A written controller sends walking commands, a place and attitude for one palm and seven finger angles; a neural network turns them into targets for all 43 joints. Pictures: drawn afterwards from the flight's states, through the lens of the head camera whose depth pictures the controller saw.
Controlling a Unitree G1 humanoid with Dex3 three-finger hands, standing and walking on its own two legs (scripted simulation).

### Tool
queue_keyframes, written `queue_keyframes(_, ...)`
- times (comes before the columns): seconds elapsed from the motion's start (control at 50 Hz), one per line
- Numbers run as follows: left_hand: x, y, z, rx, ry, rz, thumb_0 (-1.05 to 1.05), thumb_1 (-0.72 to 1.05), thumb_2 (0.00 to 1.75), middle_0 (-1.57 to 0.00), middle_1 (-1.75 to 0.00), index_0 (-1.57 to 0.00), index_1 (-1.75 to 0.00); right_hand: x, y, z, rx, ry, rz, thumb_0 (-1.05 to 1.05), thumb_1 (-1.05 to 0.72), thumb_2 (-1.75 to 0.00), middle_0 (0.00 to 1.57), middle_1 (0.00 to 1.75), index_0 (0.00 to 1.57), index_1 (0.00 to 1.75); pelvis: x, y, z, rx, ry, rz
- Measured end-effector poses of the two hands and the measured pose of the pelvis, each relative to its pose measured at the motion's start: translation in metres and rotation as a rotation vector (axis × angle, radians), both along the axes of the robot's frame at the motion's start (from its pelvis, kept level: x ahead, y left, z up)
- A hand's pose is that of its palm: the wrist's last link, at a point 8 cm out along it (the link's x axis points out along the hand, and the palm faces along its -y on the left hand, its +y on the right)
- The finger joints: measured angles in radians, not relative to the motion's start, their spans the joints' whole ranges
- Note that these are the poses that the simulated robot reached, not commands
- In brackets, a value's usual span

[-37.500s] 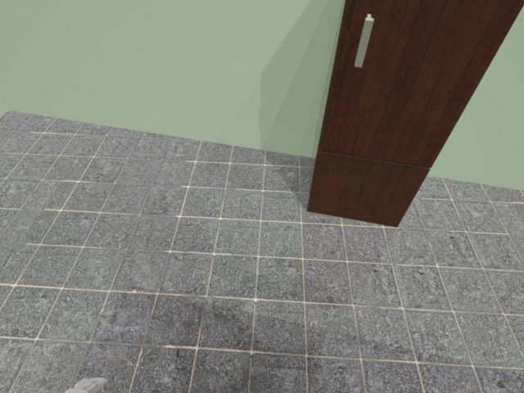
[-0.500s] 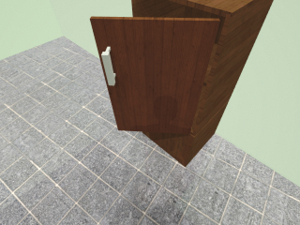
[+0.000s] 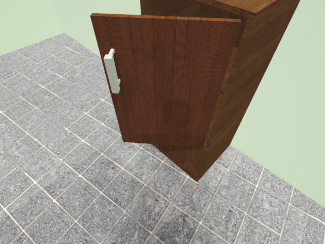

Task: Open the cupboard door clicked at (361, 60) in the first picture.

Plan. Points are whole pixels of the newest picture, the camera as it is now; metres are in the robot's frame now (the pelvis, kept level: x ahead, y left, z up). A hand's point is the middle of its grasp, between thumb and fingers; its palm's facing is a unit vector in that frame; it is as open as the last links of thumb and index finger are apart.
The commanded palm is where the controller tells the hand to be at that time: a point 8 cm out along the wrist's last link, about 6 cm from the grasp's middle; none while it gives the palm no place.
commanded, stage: come to a stop and stand still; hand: left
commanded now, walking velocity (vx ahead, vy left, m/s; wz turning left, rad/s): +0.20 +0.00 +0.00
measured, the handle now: (114, 71) +0.58 +0.20 +0.10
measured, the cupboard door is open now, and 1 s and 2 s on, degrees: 40 40 40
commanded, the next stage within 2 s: look again from close up in 1.08 s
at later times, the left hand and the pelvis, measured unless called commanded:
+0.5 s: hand out of the picture +0.13 +0.19 -0.17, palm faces +0.03 -0.97 -0.25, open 7.3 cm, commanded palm none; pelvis +0.06 -0.01 +0.00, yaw +1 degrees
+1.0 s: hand out of the picture +0.09 +0.23 -0.16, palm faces -0.01 -0.97 -0.25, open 7.4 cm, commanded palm none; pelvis +0.06 +0.04 +0.01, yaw -2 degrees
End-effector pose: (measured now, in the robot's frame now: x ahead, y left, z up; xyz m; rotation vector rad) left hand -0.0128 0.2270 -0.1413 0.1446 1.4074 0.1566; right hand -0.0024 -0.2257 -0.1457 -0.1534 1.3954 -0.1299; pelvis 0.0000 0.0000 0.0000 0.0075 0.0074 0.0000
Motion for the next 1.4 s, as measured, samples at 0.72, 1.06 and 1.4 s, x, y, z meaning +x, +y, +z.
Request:
queue_keyframes(0.72,0.132,0.014,-0.009,0.005,-0.178,-0.033,0.01,0.91,0.90,-0.20,-0.30,-0.20,-0.30,0.111,0.002,0.011,-0.058,-0.155,-0.012,0.00,-0.91,-0.90,0.20,0.30,0.20,0.30,0.052,0.011,-0.006,-0.010,-0.013,-0.023)
queue_keyframes(1.06,0.093,0.055,0.019,0.074,-0.069,-0.051,0.01,0.91,0.90,-0.19,-0.30,-0.20,-0.30,0.097,0.029,0.011,-0.009,-0.161,-0.002,0.00,-0.92,-0.90,0.20,0.30,0.21,0.30,0.060,0.035,0.007,0.004,-0.014,-0.033)
queue_keyframes(1.4,0.127,0.019,0.022,0.052,-0.119,-0.078,0.01,0.91,0.90,-0.20,-0.30,-0.20,-0.30,0.085,0.004,0.006,0.001,-0.070,-0.011,0.01,-0.91,-0.90,0.20,0.30,0.20,0.30,0.069,0.010,0.011,0.011,-0.026,-0.027)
